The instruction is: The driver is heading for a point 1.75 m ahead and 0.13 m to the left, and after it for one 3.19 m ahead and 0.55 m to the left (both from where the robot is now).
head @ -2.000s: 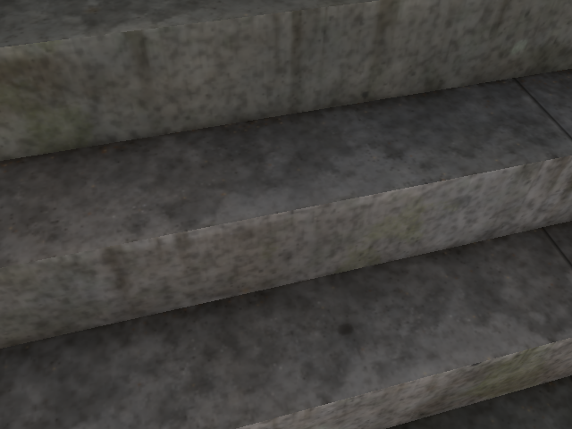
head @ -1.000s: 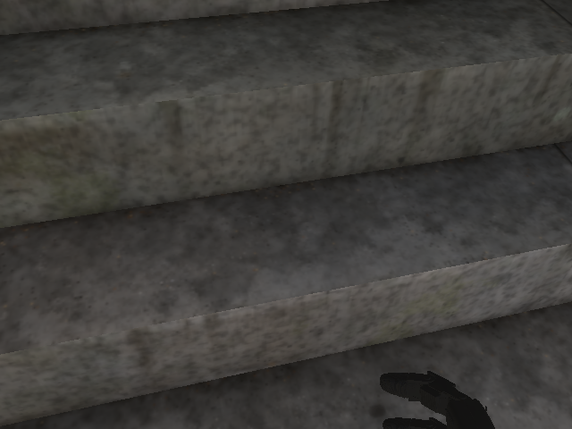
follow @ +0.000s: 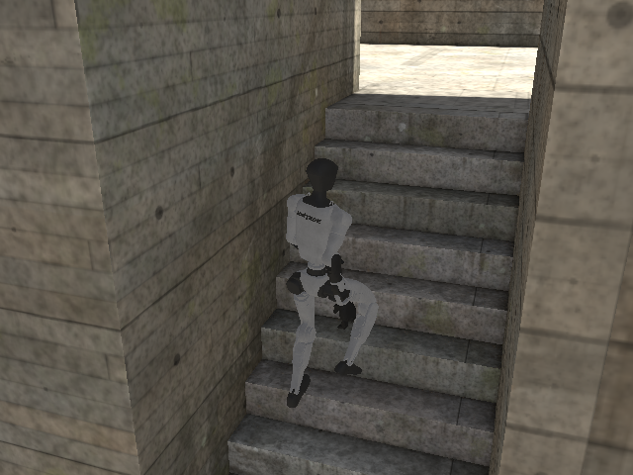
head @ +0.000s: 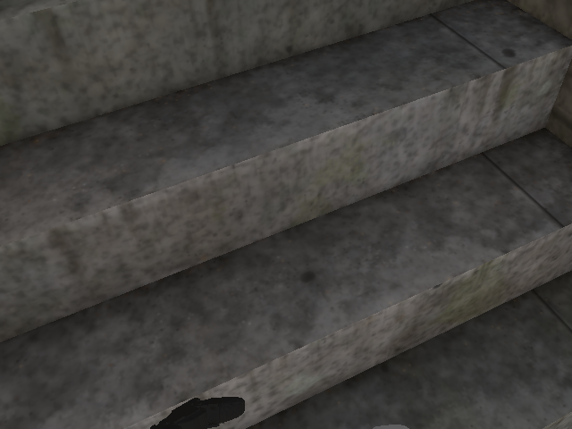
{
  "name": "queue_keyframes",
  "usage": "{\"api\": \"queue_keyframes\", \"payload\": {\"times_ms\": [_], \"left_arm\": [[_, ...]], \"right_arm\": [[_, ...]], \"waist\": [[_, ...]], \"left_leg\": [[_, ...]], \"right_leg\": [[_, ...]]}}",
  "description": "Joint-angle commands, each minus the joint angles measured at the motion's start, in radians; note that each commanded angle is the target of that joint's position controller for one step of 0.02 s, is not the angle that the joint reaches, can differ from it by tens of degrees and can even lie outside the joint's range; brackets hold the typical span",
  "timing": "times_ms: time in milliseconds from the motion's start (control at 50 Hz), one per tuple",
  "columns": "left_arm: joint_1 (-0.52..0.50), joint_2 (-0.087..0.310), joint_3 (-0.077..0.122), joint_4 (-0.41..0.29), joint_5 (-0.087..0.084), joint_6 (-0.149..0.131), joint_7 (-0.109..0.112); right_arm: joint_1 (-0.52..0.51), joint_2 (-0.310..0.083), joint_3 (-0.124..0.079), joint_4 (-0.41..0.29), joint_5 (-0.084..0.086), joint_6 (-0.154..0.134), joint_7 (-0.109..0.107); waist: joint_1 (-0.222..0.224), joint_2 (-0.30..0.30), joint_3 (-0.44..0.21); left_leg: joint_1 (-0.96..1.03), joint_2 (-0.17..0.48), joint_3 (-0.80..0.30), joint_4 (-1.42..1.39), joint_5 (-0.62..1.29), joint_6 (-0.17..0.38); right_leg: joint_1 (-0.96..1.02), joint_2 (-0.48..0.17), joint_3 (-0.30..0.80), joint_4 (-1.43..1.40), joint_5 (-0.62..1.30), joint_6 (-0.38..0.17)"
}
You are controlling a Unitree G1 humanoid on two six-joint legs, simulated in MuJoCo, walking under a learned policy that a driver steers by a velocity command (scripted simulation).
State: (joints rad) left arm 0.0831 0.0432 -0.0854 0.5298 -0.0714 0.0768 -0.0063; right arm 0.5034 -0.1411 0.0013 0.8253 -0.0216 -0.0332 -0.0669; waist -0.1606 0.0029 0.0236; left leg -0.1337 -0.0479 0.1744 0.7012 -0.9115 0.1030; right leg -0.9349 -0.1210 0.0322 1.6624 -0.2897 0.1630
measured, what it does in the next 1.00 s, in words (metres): walks ahead: right foot, then left foot 0.21 m higher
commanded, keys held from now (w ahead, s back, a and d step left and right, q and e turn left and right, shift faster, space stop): w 1.00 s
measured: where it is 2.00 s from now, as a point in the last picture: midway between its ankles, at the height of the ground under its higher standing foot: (216, 191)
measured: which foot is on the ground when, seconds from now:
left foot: down 0.00-0.10, up 0.12-0.82, down 0.84-1.00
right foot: up 0.00-0.08, down 0.10-0.86, up 0.88-1.00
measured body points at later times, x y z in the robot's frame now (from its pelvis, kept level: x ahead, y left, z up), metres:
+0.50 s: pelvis +0.04 -0.07 +0.04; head +0.01 -0.09 +0.49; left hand +0.00 +0.12 -0.11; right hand +0.21 -0.22 -0.08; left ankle +0.07 +0.09 -0.28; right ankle +0.04 -0.14 -0.69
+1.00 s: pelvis +0.21 +0.05 +0.18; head +0.17 +0.06 +0.63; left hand +0.32 +0.29 +0.06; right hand +0.23 -0.20 +0.03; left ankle +0.23 +0.14 -0.48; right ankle +0.19 -0.11 -0.29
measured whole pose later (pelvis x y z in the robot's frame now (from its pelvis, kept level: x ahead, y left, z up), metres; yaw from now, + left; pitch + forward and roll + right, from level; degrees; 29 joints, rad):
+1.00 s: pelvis +0.21 +0.05 +0.18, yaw +3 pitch +0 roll +1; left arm 0.23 0.20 0.02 0.86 -0.06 -0.06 -0.01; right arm 0.37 -0.21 -0.03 1.05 -0.05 -0.03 0.01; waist 0.00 -0.05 -0.11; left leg -0.53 0.04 0.16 1.10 -0.56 0.06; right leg -0.82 0.03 0.15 1.96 -0.02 -0.16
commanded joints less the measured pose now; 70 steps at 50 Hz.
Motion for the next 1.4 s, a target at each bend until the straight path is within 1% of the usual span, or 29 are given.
{"api": "queue_keyframes", "payload": {"times_ms": [20,60,80,100,120,140,160,200,220,280,400,660,720,760,800,820,840,860,880,900,940,980,1000,1120,1180,1280,1320,1360,1400], "left_arm": [[-0.373,0.137,0.089,-0.209,-0.029,0.002,0.015],[-0.078,0.202,0.152,-0.112,-0.011,-0.019,0.026],[0.245,0.237,0.188,0.013,-0.001,-0.031,0.026],[0.473,0.227,0.186,0.146,0.023,-0.041,0.005],[0.337,0.158,0.121,0.173,0.089,-0.079,-0.032],[0.286,0.223,0.127,0.142,0.122,-0.122,-0.025],[0.276,0.143,0.115,0.148,0.104,-0.142,-0.013],[0.145,0.083,0.087,0.15,0.067,-0.167,-0.007],[0.116,0.122,0.09,0.151,0.077,-0.177,-0.004],[0.168,0.172,0.087,0.212,0.119,-0.2,-0.003],[0.376,0.159,0.071,0.349,0.103,-0.2,0.02],[0.504,0.154,0.068,0.552,0.082,-0.187,0.036],[0.544,0.183,0.098,0.582,0.04,-0.144,0.041],[0.454,0.22,0.101,0.555,0.027,-0.133,0.028],[0.433,0.336,0.114,0.561,0.041,-0.142,0.013],[0.4,0.397,0.131,0.551,0.018,-0.143,0.006],[0.335,0.36,0.13,0.503,0.016,-0.147,0.013],[0.315,0.224,0.106,0.45,0.027,-0.151,-0.001],[0.247,0.094,0.094,0.446,0.03,-0.178,-0.025],[0.189,0.051,0.105,0.376,0.007,-0.188,-0.026],[-0.009,0.031,0.081,0.223,0.004,-0.177,-0.009],[0.089,0.0,0.057,0.199,0.016,-0.149,-0.01],[0.156,-0.013,0.049,0.211,0.019,-0.144,-0.018],[0.066,-0.03,0.03,0.168,0.027,-0.108,0.018],[-0.091,-0.064,-0.005,0.084,0.021,-0.145,-0.015],[-0.48,-0.131,-0.07,-0.097,0.02,-0.135,-0.036],[-0.446,-0.116,-0.071,-0.117,-0.008,-0.137,-0.066],[-0.407,-0.102,-0.065,-0.133,0.001,-0.163,-0.049],[-0.217,0.075,0.014,-0.089,-0.002,-0.144,-0.039]], "right_arm": [[-0.106,-0.176,-0.041,-0.161,-0.002,-0.018,-0.021],[-0.184,-0.25,-0.067,-0.146,0.008,-0.005,-0.024],[-0.279,-0.244,-0.069,-0.15,0.015,0.0,-0.019],[-0.396,-0.216,-0.061,-0.196,0.009,-0.018,-0.007],[-0.374,0.019,0.001,-0.255,0.018,-0.04,0.017],[-0.189,0.075,0.009,-0.242,0.051,-0.047,0.019],[-0.208,0.093,0.025,-0.248,0.025,-0.054,0.039],[-0.208,0.083,0.039,-0.262,0.015,-0.027,0.065],[-0.187,0.027,0.028,-0.235,0.024,-0.015,0.064],[-0.22,-0.012,0.017,-0.164,0.029,-0.01,0.049],[-0.44,0.03,0.041,-0.169,0.025,-0.022,0.057],[-0.65,0.084,0.104,-0.202,0.052,-0.008,0.059],[-0.729,0.111,0.128,-0.213,0.04,0.005,0.082],[-0.697,0.092,0.115,-0.213,0.036,-0.008,0.101],[-0.464,-0.058,0.039,-0.157,0.017,0.003,0.091],[-0.343,-0.125,0.009,-0.139,0.004,0.001,0.086],[-0.246,-0.173,-0.023,-0.082,-0.027,0.001,0.081],[-0.062,-0.287,-0.073,0.026,-0.045,0.02,0.069],[0.061,-0.311,-0.091,0.094,-0.053,0.038,0.043],[0.01,-0.266,-0.077,0.117,-0.033,0.022,0.055],[-0.112,-0.049,-0.023,0.181,-0.016,0.004,0.088],[-0.185,0.107,0.025,0.219,-0.04,-0.014,0.092],[-0.176,0.111,0.03,0.239,-0.038,-0.02,0.098],[-0.063,-0.015,0.024,0.243,-0.023,-0.027,0.093],[0.08,0.002,0.029,0.256,-0.026,-0.01,0.079],[0.356,0.006,0.019,0.328,0.031,0.002,0.012],[0.283,0.001,0.021,0.351,0.039,0.001,0.016],[0.259,-0.071,0.022,0.374,0.045,-0.022,0.025],[0.289,-0.224,-0.001,0.401,0.02,-0.041,0.019]], "waist": [[0.049,0.097,0.076],[0.195,0.194,-0.019],[0.34,0.133,-0.151],[0.451,-0.04,-0.105],[0.245,-0.211,0.043],[0.119,-0.29,-0.049],[0.126,-0.136,-0.072],[0.046,-0.084,-0.007],[0.036,-0.099,-0.004],[0.073,-0.052,-0.027],[0.203,-0.066,0.015],[0.234,-0.106,0.095],[0.252,-0.118,0.009],[0.175,-0.178,-0.089],[0.018,-0.362,-0.194],[-0.052,-0.452,-0.257],[-0.073,-0.445,-0.27],[-0.055,-0.028,-0.279],[-0.044,0.257,-0.354],[0.006,0.169,-0.224],[0.111,0.099,0.08],[0.225,0.093,0.092],[0.261,0.1,0.098],[0.226,0.03,0.132],[0.153,0.034,0.09],[0.01,0.149,0.041],[0.079,0.177,0.016],[0.168,0.244,-0.144],[0.324,0.4,-0.296]], "left_leg": [[-0.245,0.363,-0.495,-0.61,0.66,0.186],[-0.24,0.304,-0.348,-0.321,1.115,0.15],[-0.25,0.216,-0.26,0.035,1.195,0.13],[-0.351,0.028,-0.117,0.616,0.824,0.062],[-0.692,-0.08,-0.241,1.104,0.441,0.053],[-0.86,-0.114,-0.431,1.273,0.58,0.022],[-0.946,-0.055,-0.471,1.425,0.664,0.013],[-1.044,0.006,-0.433,1.419,0.779,-0.013],[-1.005,-0.002,-0.372,1.38,0.781,-0.054],[-1.005,-0.01,-0.296,1.613,0.958,-0.08],[-1.371,0.017,-0.343,1.696,0.995,-0.051],[-1.564,0.206,-0.125,1.516,0.806,-0.077],[-1.231,0.231,-0.02,1.205,0.669,-0.045],[-0.717,0.133,0.08,0.919,0.53,0.008],[-0.437,-0.001,0.11,0.827,0.296,0.03],[-0.34,-0.023,0.012,0.584,0.289,0.042],[-0.25,-0.004,-0.179,0.365,0.355,0.059],[0.002,0.219,-0.681,0.033,0.503,0.151],[0.083,0.366,-1.137,-0.381,0.2,0.223],[-0.049,0.426,-1.168,-0.42,0.054,0.165],[-0.367,0.389,-0.809,-0.299,0.093,0.121],[-0.439,0.324,-0.612,-0.252,0.273,0.032],[-0.423,0.305,-0.528,-0.285,0.338,0.022],[-0.323,0.288,-0.274,-0.396,0.494,0.052],[-0.131,0.281,-0.227,-0.399,0.588,0.013],[0.052,0.363,-0.292,-0.699,0.795,0.059],[0.12,0.314,-0.132,-0.687,1.244,0.026],[0.045,0.342,-0.056,-0.6,2.34,0.056],[0.271,0.39,-0.11,-0.391,2.895,0.109]], "right_leg": [[0.373,0.0,-0.186,-0.543,-0.04,0.006],[0.732,0.066,-0.204,-0.791,-0.251,-0.061],[0.972,0.047,-0.149,-1.035,-0.143,-0.14],[0.996,-0.029,-0.067,-1.264,0.045,-0.26],[0.843,-0.021,0.024,-1.119,0.35,-0.251],[0.778,-0.233,0.435,-1.183,0.4,-0.338],[0.734,-0.284,0.502,-1.26,0.02,-0.331],[0.605,-0.197,0.342,-1.251,-0.286,-0.266],[0.539,-0.17,0.247,-1.29,-0.335,-0.295],[0.471,-0.169,0.19,-1.325,-0.286,-0.341],[0.729,-0.223,0.197,-1.369,-0.262,-0.321],[0.874,-0.244,0.07,-1.65,-0.166,-0.36],[0.895,-0.223,-0.062,-1.735,0.151,-0.37],[0.758,-0.174,-0.203,-1.699,0.795,-0.369],[0.889,-0.199,-0.206,-1.434,1.764,-0.386],[0.976,-0.202,-0.18,-1.24,1.979,-0.378],[0.942,-0.181,-0.132,-1.023,1.823,-0.358],[0.545,-0.038,-0.096,-0.687,1.163,-0.303],[0.255,0.197,0.143,-0.16,0.247,-0.262],[0.084,0.207,0.298,0.19,0.211,-0.274],[-0.149,0.147,0.168,0.406,0.224,-0.319],[-0.21,0.151,0.208,0.567,0.261,-0.35],[-0.279,0.144,0.209,0.581,0.256,-0.356],[-0.55,0.159,0.128,0.709,0.261,-0.261],[-0.723,0.129,0.093,0.655,0.307,-0.261],[-0.647,-0.051,-0.23,0.362,0.204,-0.192],[-0.446,-0.051,-0.291,0.163,0.126,-0.223],[0.145,0.06,-0.356,-0.109,0.056,-0.296],[0.428,0.188,-0.325,-0.382,-0.126,-0.318]]}}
